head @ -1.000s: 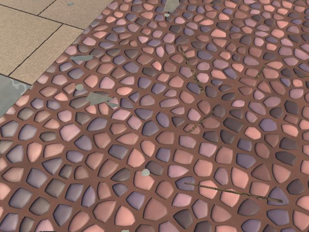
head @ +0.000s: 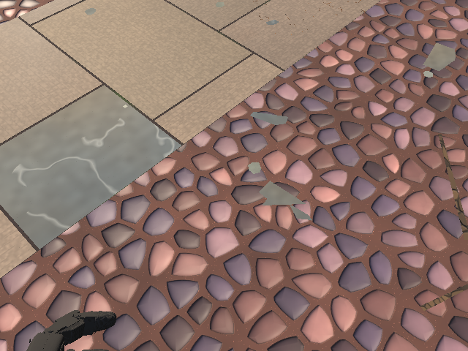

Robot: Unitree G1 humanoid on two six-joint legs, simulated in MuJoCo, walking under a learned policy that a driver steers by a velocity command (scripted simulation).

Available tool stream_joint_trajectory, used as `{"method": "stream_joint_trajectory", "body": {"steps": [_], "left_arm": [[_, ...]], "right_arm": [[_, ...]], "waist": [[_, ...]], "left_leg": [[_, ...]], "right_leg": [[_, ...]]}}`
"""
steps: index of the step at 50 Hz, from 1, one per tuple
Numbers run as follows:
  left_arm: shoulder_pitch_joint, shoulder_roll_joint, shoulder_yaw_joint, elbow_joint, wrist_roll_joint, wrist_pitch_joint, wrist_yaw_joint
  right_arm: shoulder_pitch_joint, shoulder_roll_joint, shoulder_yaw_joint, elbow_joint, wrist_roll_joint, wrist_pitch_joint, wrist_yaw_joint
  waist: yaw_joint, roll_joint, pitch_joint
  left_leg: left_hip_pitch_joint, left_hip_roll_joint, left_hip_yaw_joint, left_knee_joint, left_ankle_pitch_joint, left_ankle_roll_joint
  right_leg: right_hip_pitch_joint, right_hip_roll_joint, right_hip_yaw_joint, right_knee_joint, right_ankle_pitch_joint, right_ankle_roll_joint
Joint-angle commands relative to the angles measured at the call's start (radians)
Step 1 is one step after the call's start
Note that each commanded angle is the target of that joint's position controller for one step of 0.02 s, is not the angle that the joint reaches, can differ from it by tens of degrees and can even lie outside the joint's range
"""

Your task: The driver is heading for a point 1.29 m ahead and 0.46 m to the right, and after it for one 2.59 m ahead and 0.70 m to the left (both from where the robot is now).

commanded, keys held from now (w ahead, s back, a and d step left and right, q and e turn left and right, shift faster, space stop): w+e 0.08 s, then e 0.82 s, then w+e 0.10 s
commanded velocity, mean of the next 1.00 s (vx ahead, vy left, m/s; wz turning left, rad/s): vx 0.16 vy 0.00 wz -0.48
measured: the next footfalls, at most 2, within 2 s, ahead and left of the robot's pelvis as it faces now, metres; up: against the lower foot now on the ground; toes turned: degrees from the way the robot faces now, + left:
left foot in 0.42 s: +0.39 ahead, +0.10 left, +0.00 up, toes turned -17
right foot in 0.84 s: +0.23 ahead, -0.11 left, +0.00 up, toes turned -31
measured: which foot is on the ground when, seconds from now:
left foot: down 0.00-0.00, up 0.02-0.40, down 0.42-0.84, up 0.86-1.00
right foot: down 0.00-0.42, up 0.44-0.82, down 0.84-1.00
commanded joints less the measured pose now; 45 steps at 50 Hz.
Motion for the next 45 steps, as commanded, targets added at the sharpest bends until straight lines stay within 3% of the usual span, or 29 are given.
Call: {"method": "stream_joint_trajectory", "body": {"steps": [1, 2, 3, 4, 5, 8, 10, 13, 16, 19, 20, 21, 22, 23, 24, 25, 27, 30, 34, 38, 41, 42, 43, 44, 45], "left_arm": [[0.416, 0.21, 0.069, 0.048, -0.014, 0.006, 0.012], [0.33, 0.184, 0.06, 0.035, -0.015, 0.011, 0.019], [0.265, 0.169, 0.055, 0.018, -0.009, 0.014, 0.026], [0.222, 0.152, 0.05, 0.01, -0.001, 0.015, 0.028], [0.192, 0.136, 0.043, -0.003, 0.015, 0.011, 0.031], [0.169, 0.148, 0.047, -0.006, 0.011, 0.007, 0.042], [0.173, 0.181, 0.058, -0.001, 0.007, 0.01, 0.053], [0.212, 0.195, 0.068, 0.013, -0.015, 0.04, 0.07], [0.251, 0.194, 0.071, 0.021, -0.022, 0.073, 0.085], [0.209, 0.171, 0.068, -0.003, -0.018, 0.091, 0.095], [0.208, 0.139, 0.06, -0.013, -0.015, 0.092, 0.095], [0.238, 0.074, 0.039, -0.034, 0.005, 0.087, 0.092], [0.42, 0.036, 0.027, -0.028, 0.007, 0.082, 0.088], [0.455, 0.134, 0.044, -0.014, -0.007, 0.089, 0.086], [0.378, 0.195, 0.066, -0.009, -0.017, 0.106, 0.091], [0.32, 0.2, 0.074, -0.014, -0.019, 0.127, 0.1], [0.288, 0.174, 0.074, -0.034, -0.015, 0.156, 0.105], [0.269, 0.12, 0.063, -0.061, -0.012, 0.161, 0.101], [0.204, 0.096, 0.049, -0.102, -0.004, 0.157, 0.082], [0.193, 0.118, 0.057, -0.121, -0.007, 0.163, 0.061], [0.262, 0.121, 0.069, -0.101, -0.004, 0.164, 0.052], [0.298, 0.156, 0.082, -0.092, 0.0, 0.163, 0.058], [0.315, 0.275, 0.109, -0.111, 0.002, 0.159, 0.078], [0.288, 0.311, 0.109, -0.144, 0.036, 0.14, 0.073], [0.263, 0.27, 0.098, -0.143, 0.048, 0.119, 0.069]], "right_arm": [[0.054, -0.08, 0.003, -0.092, -0.005, -0.056, 0.015], [-0.067, -0.128, -0.012, -0.134, 0.032, -0.074, 0.027], [-0.136, -0.127, -0.004, -0.152, 0.031, -0.089, 0.027], [-0.171, -0.119, -0.006, -0.159, 0.012, -0.095, 0.023], [-0.159, -0.116, -0.01, -0.158, 0.0, -0.091, 0.019], [-0.112, -0.08, -0.004, -0.158, -0.021, -0.065, 0.008], [-0.157, -0.055, 0.006, -0.178, -0.028, -0.053, -0.002], [-0.258, -0.039, 0.013, -0.198, -0.023, -0.046, -0.001], [-0.325, -0.059, 0.005, -0.218, -0.007, -0.044, 0.009], [-0.277, -0.1, -0.019, -0.213, -0.011, -0.054, 0.013], [-0.249, -0.114, -0.026, -0.208, -0.022, -0.062, 0.011], [-0.199, -0.172, -0.037, -0.217, -0.041, -0.064, 0.0], [-0.215, -0.189, -0.037, -0.234, -0.063, -0.043, -0.003], [-0.21, -0.156, -0.037, -0.228, -0.037, -0.027, 0.003], [-0.238, -0.096, -0.022, -0.242, -0.028, -0.019, 0.001], [-0.275, -0.076, -0.014, -0.242, -0.03, -0.01, 0.001], [-0.335, -0.085, -0.014, -0.239, -0.033, 0.001, -0.004], [-0.33, -0.084, -0.019, -0.223, -0.038, 0.005, -0.014], [-0.329, -0.117, -0.037, -0.206, -0.026, 0.015, -0.018], [-0.332, -0.146, -0.05, -0.189, -0.011, 0.024, -0.005], [-0.337, -0.143, -0.054, -0.169, 0.016, 0.032, -0.003], [-0.286, -0.109, -0.048, -0.143, 0.015, 0.035, -0.001], [-0.263, -0.042, -0.029, -0.165, -0.03, 0.037, 0.007], [-0.371, -0.072, -0.037, -0.214, -0.032, 0.032, -0.005], [-0.41, -0.103, -0.048, -0.215, -0.017, 0.034, -0.012]], "waist": [[0.172, -0.215, -0.479], [0.165, -0.171, -0.281], [0.142, -0.06, -0.18], [0.107, -0.005, -0.1], [0.067, -0.021, -0.069], [0.012, -0.059, -0.066], [0.015, -0.066, -0.067], [0.057, -0.083, -0.104], [0.084, -0.105, -0.122], [0.037, -0.125, -0.127], [0.024, -0.109, -0.135], [0.028, 0.034, -0.223], [0.113, 0.275, -0.299], [0.103, 0.274, -0.331], [0.073, 0.168, -0.257], [0.067, 0.108, -0.204], [0.08, 0.126, -0.126], [0.07, 0.156, -0.121], [0.047, 0.139, -0.158], [0.043, 0.154, -0.152], [0.09, 0.131, -0.151], [0.091, 0.048, -0.131], [0.054, -0.273, -0.116], [0.111, -0.3, -0.108], [0.117, -0.2, -0.105]], "left_leg": [[-0.707, -0.072, -0.122, 0.792, -0.044, -0.02], [-0.806, -0.012, -0.116, 0.823, 0.006, -0.011], [-0.79, 0.036, -0.094, 0.762, 0.086, 0.001], [-0.761, 0.069, -0.077, 0.682, 0.136, -0.001], [-0.692, 0.091, -0.077, 0.634, 0.17, -0.009], [-0.59, 0.087, -0.047, 0.512, 0.159, -0.069], [-0.561, 0.058, -0.019, 0.374, 0.23, -0.099], [-0.484, 0.004, -0.016, 0.159, 0.447, -0.114], [-0.46, -0.027, -0.05, 0.023, 0.499, -0.115], [-0.376, -0.023, -0.071, -0.111, 0.498, -0.08], [-0.3, 0.013, -0.069, -0.182, 0.585, -0.05], [-0.13, 0.211, -0.224, -0.17, 0.835, 0.024], [0.054, 0.436, -0.496, -0.148, 1.045, 0.192], [0.028, 0.462, -0.61, -0.193, 0.828, 0.249], [-0.03, 0.389, -0.487, -0.203, 0.659, 0.216], [-0.107, 0.33, -0.378, -0.218, 0.552, 0.182], [-0.263, 0.262, -0.233, -0.266, 0.502, 0.171], [-0.278, 0.239, -0.12, -0.295, 0.523, 0.189], [-0.24, 0.286, -0.07, -0.289, 0.551, 0.214], [-0.239, 0.311, -0.032, -0.271, 0.523, 0.203], [-0.283, 0.286, 0.032, -0.164, 0.454, 0.122], [-0.376, 0.238, 0.097, -0.051, 0.339, 0.041], [-0.642, 0.098, 0.214, 0.27, -0.023, -0.08], [-0.764, -0.009, 0.059, 0.473, -0.192, -0.106], [-0.766, 0.01, -0.014, 0.564, -0.123, -0.093]], "right_leg": [[0.995, -0.37, 0.882, -0.24, -0.326, -0.291], [0.854, -0.349, 0.735, -0.268, -0.356, -0.24], [0.686, -0.312, 0.623, -0.29, -0.29, -0.212], [0.537, -0.275, 0.539, -0.31, -0.189, -0.201], [0.433, -0.245, 0.48, -0.329, -0.03, -0.196], [0.278, -0.213, 0.337, -0.329, 0.422, -0.218], [0.218, -0.178, 0.263, -0.314, 0.538, -0.204], [0.207, -0.121, 0.228, -0.268, 0.422, -0.139], [0.268, -0.136, 0.308, -0.204, 0.251, -0.104], [0.302, -0.133, 0.409, -0.079, 0.112, -0.054], [0.282, -0.083, 0.403, 0.003, 0.041, -0.016], [0.196, -0.007, 0.324, 0.226, -0.211, 0.035], [-0.015, 0.104, 0.228, 0.454, -0.686, 0.086], [-0.076, 0.029, 0.214, 0.609, -0.636, 0.117], [-0.105, -0.005, 0.202, 0.685, -0.555, 0.14], [-0.114, -0.027, 0.184, 0.702, -0.486, 0.154], [-0.06, -0.049, 0.154, 0.699, -0.398, 0.176], [-0.014, -0.054, 0.106, 0.588, -0.347, 0.183], [0.058, -0.092, 0.085, 0.402, -0.322, 0.164], [0.153, -0.081, 0.034, 0.243, -0.309, 0.125], [0.31, -0.038, -0.008, -0.013, -0.167, 0.059], [0.406, -0.055, 0.065, -0.122, -0.061, 0.016], [0.54, -0.322, 0.437, -0.185, 0.251, -0.098], [0.429, -0.436, 0.608, -0.228, 0.283, -0.273], [0.402, -0.384, 0.534, -0.245, 0.195, -0.255]]}}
